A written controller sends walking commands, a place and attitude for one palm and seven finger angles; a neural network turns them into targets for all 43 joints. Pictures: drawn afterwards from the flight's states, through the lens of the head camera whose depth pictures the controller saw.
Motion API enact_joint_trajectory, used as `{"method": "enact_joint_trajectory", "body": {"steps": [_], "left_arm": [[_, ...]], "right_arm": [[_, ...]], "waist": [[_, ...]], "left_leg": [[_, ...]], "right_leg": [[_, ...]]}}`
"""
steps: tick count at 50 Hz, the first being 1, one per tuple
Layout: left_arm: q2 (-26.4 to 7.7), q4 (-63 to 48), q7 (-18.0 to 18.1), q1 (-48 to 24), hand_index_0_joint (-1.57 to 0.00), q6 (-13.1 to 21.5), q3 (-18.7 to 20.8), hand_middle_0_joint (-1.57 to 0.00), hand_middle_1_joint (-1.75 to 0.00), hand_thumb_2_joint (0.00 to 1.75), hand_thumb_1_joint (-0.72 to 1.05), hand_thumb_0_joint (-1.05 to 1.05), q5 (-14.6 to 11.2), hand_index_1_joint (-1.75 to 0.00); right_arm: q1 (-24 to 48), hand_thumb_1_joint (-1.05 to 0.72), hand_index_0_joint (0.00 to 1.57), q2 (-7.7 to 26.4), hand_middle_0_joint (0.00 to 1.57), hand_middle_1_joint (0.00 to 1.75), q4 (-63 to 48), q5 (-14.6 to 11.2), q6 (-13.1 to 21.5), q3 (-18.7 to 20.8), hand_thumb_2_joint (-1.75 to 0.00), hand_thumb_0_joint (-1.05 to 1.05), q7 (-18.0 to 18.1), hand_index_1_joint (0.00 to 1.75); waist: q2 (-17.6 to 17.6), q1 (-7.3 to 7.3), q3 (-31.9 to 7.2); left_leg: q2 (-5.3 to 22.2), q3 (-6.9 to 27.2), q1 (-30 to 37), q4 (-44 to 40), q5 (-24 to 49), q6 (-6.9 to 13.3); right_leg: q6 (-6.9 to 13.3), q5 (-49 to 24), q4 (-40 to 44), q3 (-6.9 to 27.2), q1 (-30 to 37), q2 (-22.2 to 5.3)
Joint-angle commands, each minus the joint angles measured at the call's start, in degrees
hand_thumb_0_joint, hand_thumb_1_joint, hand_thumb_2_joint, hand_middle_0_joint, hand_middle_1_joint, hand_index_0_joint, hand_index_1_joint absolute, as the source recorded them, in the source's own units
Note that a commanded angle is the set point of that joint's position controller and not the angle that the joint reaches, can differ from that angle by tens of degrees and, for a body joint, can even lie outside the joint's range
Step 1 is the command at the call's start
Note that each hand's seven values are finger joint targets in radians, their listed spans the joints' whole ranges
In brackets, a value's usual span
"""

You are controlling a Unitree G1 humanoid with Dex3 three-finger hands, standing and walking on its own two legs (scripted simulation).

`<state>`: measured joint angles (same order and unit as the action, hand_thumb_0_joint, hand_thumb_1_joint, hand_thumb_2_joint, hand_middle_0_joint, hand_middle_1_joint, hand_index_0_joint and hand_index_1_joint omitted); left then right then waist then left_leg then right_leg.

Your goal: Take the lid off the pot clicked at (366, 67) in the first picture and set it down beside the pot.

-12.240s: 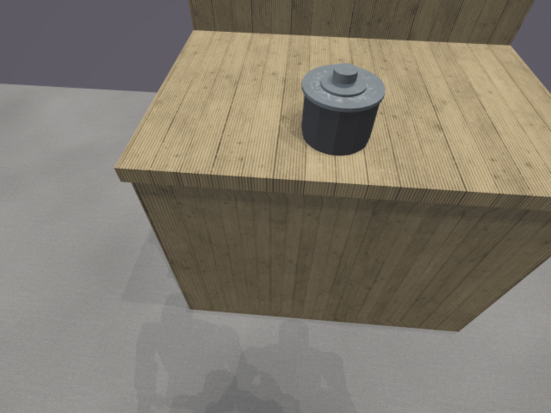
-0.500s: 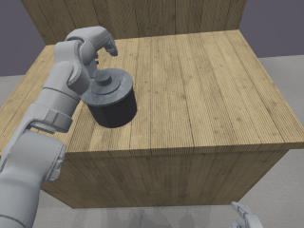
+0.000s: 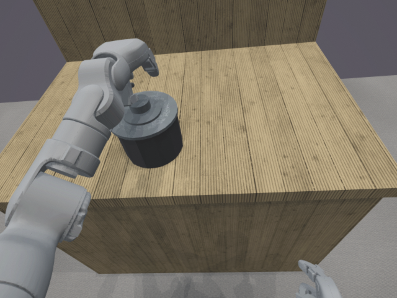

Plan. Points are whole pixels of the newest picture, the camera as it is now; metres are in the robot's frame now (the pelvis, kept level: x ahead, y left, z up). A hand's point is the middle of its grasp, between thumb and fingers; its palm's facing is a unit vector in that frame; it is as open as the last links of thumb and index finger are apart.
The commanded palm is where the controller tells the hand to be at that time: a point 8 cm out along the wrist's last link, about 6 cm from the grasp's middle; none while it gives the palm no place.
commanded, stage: move the open hand above the knob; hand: left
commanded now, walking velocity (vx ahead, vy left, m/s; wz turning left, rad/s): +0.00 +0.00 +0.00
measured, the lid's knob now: (139, 104) +0.49 +0.14 +0.15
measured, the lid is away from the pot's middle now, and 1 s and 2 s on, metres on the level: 0.00 0.00 0.00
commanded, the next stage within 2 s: lower the open fingers around the knob in 0.24 s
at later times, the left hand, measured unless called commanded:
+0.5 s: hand (132, 89) +0.45 +0.13 +0.21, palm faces -0.22 -0.06 -0.97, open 10.0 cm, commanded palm +0.43 +0.14 +0.27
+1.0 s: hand (130, 106) +0.45 +0.14 +0.17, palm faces -0.29 -0.09 -0.95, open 10.0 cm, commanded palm +0.43 +0.15 +0.23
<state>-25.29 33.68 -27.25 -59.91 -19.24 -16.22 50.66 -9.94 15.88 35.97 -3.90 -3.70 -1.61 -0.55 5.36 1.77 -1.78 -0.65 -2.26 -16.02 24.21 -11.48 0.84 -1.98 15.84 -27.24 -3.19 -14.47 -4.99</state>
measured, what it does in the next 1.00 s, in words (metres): stands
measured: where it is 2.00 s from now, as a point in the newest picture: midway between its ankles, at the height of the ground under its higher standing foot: outside the picture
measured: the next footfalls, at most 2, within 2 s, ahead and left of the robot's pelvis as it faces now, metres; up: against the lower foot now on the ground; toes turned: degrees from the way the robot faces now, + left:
none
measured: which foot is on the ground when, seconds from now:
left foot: down 0.00-1.00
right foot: down 0.00-1.00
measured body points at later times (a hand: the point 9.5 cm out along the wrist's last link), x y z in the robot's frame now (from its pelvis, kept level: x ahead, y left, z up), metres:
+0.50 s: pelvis +0.00 +0.00 +0.00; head +0.02 -0.05 +0.45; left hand +0.46 +0.13 +0.27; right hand +0.14 -0.25 -0.12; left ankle +0.01 +0.12 -0.74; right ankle -0.02 -0.14 -0.74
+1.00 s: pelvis +0.00 +0.00 +0.00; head +0.03 -0.04 +0.45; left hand +0.46 +0.14 +0.23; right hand +0.14 -0.25 -0.12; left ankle +0.01 +0.12 -0.74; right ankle -0.02 -0.14 -0.74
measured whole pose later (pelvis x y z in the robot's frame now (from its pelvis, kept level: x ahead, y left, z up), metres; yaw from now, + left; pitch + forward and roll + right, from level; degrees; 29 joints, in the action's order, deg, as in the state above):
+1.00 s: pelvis +0.00 +0.00 +0.00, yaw +0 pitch +3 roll +1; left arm -25.3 35.7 -27.0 -54.9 -18.8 -15.4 49.4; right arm -11.1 16.2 36.2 -3.7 -3.6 -1.1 0.3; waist 4.5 2.5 -1.2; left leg -0.3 -2.1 -15.7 24.5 -12.1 0.8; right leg -2.0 15.7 -26.3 -3.2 -13.7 -4.5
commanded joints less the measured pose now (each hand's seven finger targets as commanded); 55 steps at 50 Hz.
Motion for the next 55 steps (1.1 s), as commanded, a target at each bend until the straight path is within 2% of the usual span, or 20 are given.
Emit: {"method": "enact_joint_trajectory", "body": {"steps": [1,4,7,8,12,13,16,18,20,23,25,30,34,37,40,43,45,47,49,55], "left_arm": [[-13.74,-7.98,1.87,-31.8,-0.86,-0.21,6.6,-0.86,-0.08,1.59,-0.35,0.0,1.63,-0.08],[-15.44,-8.37,1.82,-31.9,-0.86,0.61,7.51,-0.86,-0.08,1.59,-0.35,0.0,1.39,-0.08],[-11.3,-9.09,1.33,-30.43,-0.86,0.46,4.57,-0.86,-0.08,1.59,-0.35,0.0,1.29,-0.08],[-11.49,-10.28,1.38,-28.86,-0.86,0.73,5.19,-0.86,-0.08,1.59,-0.35,0.0,-0.16,-0.08],[-14.96,-6.59,1.48,-31.22,-0.86,0.27,7.02,-0.86,-0.08,1.59,-0.35,0.0,1.59,-0.08],[-13.65,-8.4,1.7,-30.64,-0.86,0.78,6.3,-0.86,-0.08,1.59,-0.35,0.0,0.06,-0.08],[-14.99,-10.18,1.98,-34.02,-0.86,1.12,6.61,-0.86,-0.08,1.59,-0.35,0.0,1.74,-0.08],[-12.43,-8.47,1.88,-31.01,-0.86,0.77,5.71,-0.86,-0.08,1.59,-0.35,0.0,-0.83,-0.08],[-13.73,-5.67,1.43,-28.21,-0.86,-0.05,7.11,-0.86,-0.08,1.59,-0.35,0.0,0.37,-0.08],[-9.37,-6.4,1.32,-28.39,-0.86,-0.2,3.67,-0.86,-0.08,1.59,-0.35,0.0,-0.95,-0.08],[-13.57,-7.86,1.5,-31.77,-0.86,-0.05,6.34,-0.86,-0.08,1.59,-0.35,0.0,0.5,-0.08],[-13.75,-6.41,2.09,-31.17,-0.86,0.19,6.89,-0.86,-0.08,1.59,-0.35,0.0,0.79,-0.08],[-16.18,-5.76,2.27,-26.83,-0.86,0.65,9.77,-0.86,-0.08,1.59,-0.35,0.0,0.53,-0.08],[-10.64,-6.06,1.85,-27.5,-0.86,0.3,4.77,-0.86,-0.08,1.59,-0.35,0.0,0.32,-0.08],[-14.32,-8.48,1.94,-25.67,-0.86,0.54,8.05,-0.86,-0.08,1.59,-0.35,0.0,0.21,-0.08],[-11.83,-9.13,2.12,-25.48,-0.86,0.54,6.03,-0.86,-0.08,1.59,-0.35,0.0,-0.77,-0.08],[-15.51,-8.02,2.28,-24.33,-0.86,0.59,9.14,-0.86,-0.08,1.59,-0.35,0.0,0.31,-0.08],[-13.13,-6.13,2.18,-25.1,-0.86,0.41,6.8,-0.86,-0.08,1.59,-0.35,0.0,0.37,-0.08],[-11.7,-9.69,2.37,-25.14,-0.86,0.98,5.68,-0.86,-0.08,1.59,-0.35,0.0,-0.19,-0.08],[-12.01,-5.36,2.69,-22.11,-0.86,0.6,6.21,-0.86,-0.08,1.59,-0.35,0.0,0.22,-0.08]], "right_arm": [[4.7,-0.9,0.2,5.99,0.2,0.3,-7.84,-0.17,2.45,1.96,-0.9,0.0,0.39,0.3],[4.7,-0.9,0.2,6.17,0.2,0.3,-7.82,-0.17,2.44,1.79,-0.9,0.0,0.64,0.3],[5.27,-0.9,0.2,5.67,0.2,0.3,-8.4,-0.29,2.59,2.03,-0.9,0.0,0.46,0.3],[5.08,-0.9,0.2,6.34,0.2,0.3,-8.54,-0.34,2.39,2.34,-0.9,0.0,0.28,0.3],[5.0,-0.9,0.2,6.27,0.2,0.3,-7.68,-0.39,2.15,1.76,-0.9,0.0,0.83,0.3],[4.93,-0.9,0.2,6.66,0.2,0.3,-7.97,-0.29,2.18,2.04,-0.9,0.0,0.82,0.3],[4.74,-0.9,0.2,6.0,0.2,0.3,-8.03,-0.28,2.66,1.91,-0.9,0.0,1.0,0.3],[4.17,-0.9,0.2,6.59,0.2,0.3,-7.88,-0.32,2.85,2.3,-0.9,0.0,0.8,0.3],[4.23,-0.9,0.2,6.48,0.2,0.3,-7.75,-0.11,2.53,2.07,-0.9,0.0,0.65,0.3],[4.3,-0.9,0.2,6.72,0.2,0.3,-7.69,-0.39,2.17,2.39,-0.9,0.0,0.57,0.3],[4.09,-0.9,0.2,6.57,0.2,0.3,-7.73,-0.13,2.37,2.14,-0.9,0.0,0.86,0.3],[3.07,-0.9,0.2,6.45,0.2,0.3,-7.21,0.14,2.84,2.28,-0.9,0.0,0.89,0.3],[2.77,-0.9,0.2,6.65,0.2,0.3,-7.53,0.28,2.8,2.37,-0.9,0.0,0.78,0.3],[3.37,-0.9,0.2,6.32,0.2,0.3,-7.76,-0.12,2.59,2.45,-0.9,0.0,0.75,0.3],[3.49,-0.9,0.2,6.5,0.2,0.3,-8.3,0.15,2.75,2.59,-0.9,0.0,0.68,0.3],[2.96,-0.9,0.2,6.79,0.2,0.3,-7.84,-0.02,2.57,2.81,-0.9,0.0,0.68,0.3],[2.85,-0.9,0.2,6.63,0.2,0.3,-7.76,0.21,2.72,2.71,-0.9,0.0,0.88,0.3],[2.68,-0.9,0.2,6.51,0.2,0.3,-7.26,-0.05,2.46,2.57,-0.9,0.0,1.04,0.3],[3.22,-0.9,0.2,6.35,0.2,0.3,-7.82,0.0,2.54,2.78,-0.9,0.0,0.87,0.3],[2.6,-0.9,0.2,6.61,0.2,0.3,-7.1,0.02,1.86,2.53,-0.9,0.0,0.82,0.3]], "waist": [[-8.91,0.2,-20.76],[-8.56,0.14,-21.83],[-7.78,0.29,-21.0],[-7.31,0.38,-21.37],[-8.34,0.23,-18.66],[-7.55,0.44,-19.46],[-6.55,0.33,-22.49],[-6.43,0.71,-22.6],[-8.54,0.03,-21.04],[-8.22,0.99,-18.75],[-8.84,0.6,-21.42],[-7.18,0.42,-22.55],[-9.87,-0.37,-23.09],[-8.62,0.71,-19.79],[-7.8,0.12,-22.21],[-6.97,0.79,-21.24],[-8.18,0.27,-22.0],[-9.25,0.85,-19.66],[-6.21,0.79,-22.6],[-7.66,1.02,-19.04]], "left_leg": [[-2.29,2.51,11.9,-0.19,15.53,2.99],[-2.33,2.19,11.8,-0.33,15.11,3.0],[-2.22,2.65,13.17,0.18,16.48,3.02],[-2.06,2.77,13.42,0.62,17.72,3.08],[-2.34,2.27,11.08,-0.56,13.24,2.91],[-2.41,2.42,11.69,-0.14,13.79,3.11],[-2.21,2.35,13.19,-0.36,15.12,3.0],[-2.27,2.83,13.44,0.2,16.5,3.16],[-2.24,2.45,12.02,-0.01,16.63,3.08],[-2.08,2.55,12.28,0.02,14.96,3.13],[-2.24,2.4,12.59,-0.3,14.45,3.23],[-2.13,2.87,13.27,-0.05,16.87,3.15],[-2.1,2.48,12.12,-0.1,18.11,3.33],[-2.08,2.34,12.39,-0.16,16.43,3.25],[-2.14,2.64,13.42,0.56,18.64,3.52],[-2.07,2.85,13.71,0.78,19.11,3.53],[-2.08,2.65,13.68,0.88,19.21,3.57],[-2.2,2.45,12.14,0.23,16.01,3.3],[-2.02,2.66,14.57,0.63,18.54,3.33],[-2.06,2.69,12.18,0.74,16.85,3.05]], "right_leg": [[3.54,-20.02,1.79,-0.62,3.73,4.45],[3.43,-20.38,1.87,-0.32,4.72,4.28],[3.64,-20.18,1.77,-0.58,3.01,4.45],[3.78,-21.17,1.85,-0.64,3.65,4.26],[3.59,-18.65,2.27,-0.48,3.07,4.49],[3.69,-19.33,2.55,-0.49,3.44,4.22],[3.62,-19.9,1.95,-0.26,4.37,4.43],[3.74,-21.1,2.04,-0.37,4.37,4.25],[3.55,-21.94,1.95,-0.45,4.45,4.44],[3.66,-19.84,2.57,-0.85,2.25,4.39],[3.44,-20.27,2.29,-0.41,4.08,4.56],[3.64,-21.48,1.8,-0.49,4.33,4.69],[3.35,-23.93,1.7,-0.19,6.81,4.49],[3.4,-21.89,2.21,-0.63,3.52,4.65],[3.47,-23.66,1.91,-0.27,5.29,4.69],[3.61,-23.35,2.27,-0.64,4.11,4.6],[3.41,-24.14,2.07,-0.32,5.14,4.88],[3.28,-22.4,2.35,-0.66,4.06,4.89],[3.44,-22.73,2.03,-0.42,4.12,4.86],[3.49,-22.14,2.35,-0.98,2.95,5.08]]}}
